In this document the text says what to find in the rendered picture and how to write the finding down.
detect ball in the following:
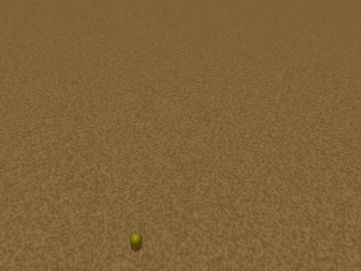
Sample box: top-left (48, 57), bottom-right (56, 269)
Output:
top-left (130, 233), bottom-right (142, 246)

